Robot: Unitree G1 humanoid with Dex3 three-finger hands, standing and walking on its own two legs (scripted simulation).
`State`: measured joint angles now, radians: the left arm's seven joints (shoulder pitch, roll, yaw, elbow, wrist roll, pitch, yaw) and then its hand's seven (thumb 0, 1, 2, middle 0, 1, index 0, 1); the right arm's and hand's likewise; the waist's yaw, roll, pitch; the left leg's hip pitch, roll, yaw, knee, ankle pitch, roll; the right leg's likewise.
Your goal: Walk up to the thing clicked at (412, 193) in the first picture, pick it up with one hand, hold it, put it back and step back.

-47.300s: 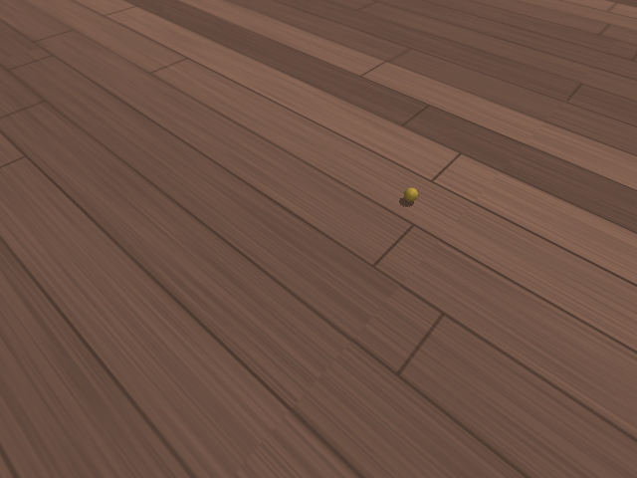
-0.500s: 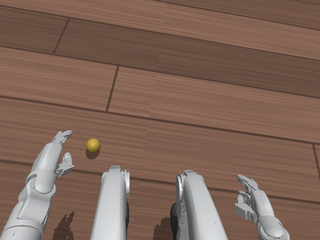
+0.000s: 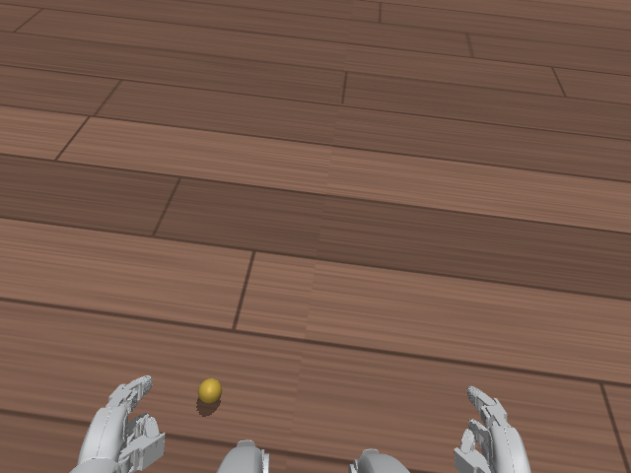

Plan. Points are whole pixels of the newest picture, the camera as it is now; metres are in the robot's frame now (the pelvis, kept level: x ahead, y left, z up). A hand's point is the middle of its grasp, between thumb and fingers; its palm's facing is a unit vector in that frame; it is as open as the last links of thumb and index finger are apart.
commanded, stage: home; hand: left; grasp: from above
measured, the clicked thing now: (210, 390) +0.40 +0.25 -0.65
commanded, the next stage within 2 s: none
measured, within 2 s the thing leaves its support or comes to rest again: neither
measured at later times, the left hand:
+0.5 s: hand (144, 463) +0.16 +0.19 -0.02, palm faces +0.07 -0.98 -0.20, open 7.4 cm
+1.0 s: hand (147, 461) +0.17 +0.18 -0.02, palm faces +0.06 -0.98 -0.20, open 7.4 cm
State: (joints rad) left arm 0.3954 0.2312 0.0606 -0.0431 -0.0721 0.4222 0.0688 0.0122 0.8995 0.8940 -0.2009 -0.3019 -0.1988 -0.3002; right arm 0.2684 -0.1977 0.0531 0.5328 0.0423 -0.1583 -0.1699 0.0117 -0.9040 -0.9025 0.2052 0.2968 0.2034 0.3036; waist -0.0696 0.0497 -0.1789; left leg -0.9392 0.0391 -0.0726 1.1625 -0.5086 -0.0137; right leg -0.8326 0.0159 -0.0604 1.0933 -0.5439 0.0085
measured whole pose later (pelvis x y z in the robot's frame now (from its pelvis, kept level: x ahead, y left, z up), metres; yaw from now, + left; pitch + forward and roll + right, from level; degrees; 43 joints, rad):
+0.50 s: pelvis +0.01 +0.00 +0.03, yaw +1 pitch +10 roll -3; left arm 0.51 0.22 0.03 -0.13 -0.05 0.45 0.02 0.01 0.90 0.89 -0.20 -0.30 -0.20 -0.30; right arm 0.27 -0.21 0.04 0.52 0.01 -0.23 -0.18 0.01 -0.90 -0.90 0.20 0.30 0.20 0.30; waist -0.03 0.04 -0.15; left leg -0.72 0.03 -0.06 1.02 -0.47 -0.01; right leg -0.61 0.00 -0.05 0.95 -0.51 0.02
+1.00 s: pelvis +0.01 +0.00 +0.03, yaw +1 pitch +10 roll -3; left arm 0.50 0.22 0.03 -0.13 -0.05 0.46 0.02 0.01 0.90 0.89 -0.20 -0.30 -0.20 -0.30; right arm 0.29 -0.22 0.03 0.54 0.01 -0.23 -0.18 0.01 -0.90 -0.90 0.20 0.30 0.20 0.30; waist -0.04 0.05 -0.15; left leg -0.72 0.03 -0.05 1.02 -0.47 -0.01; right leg -0.62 0.00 -0.04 0.95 -0.50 0.02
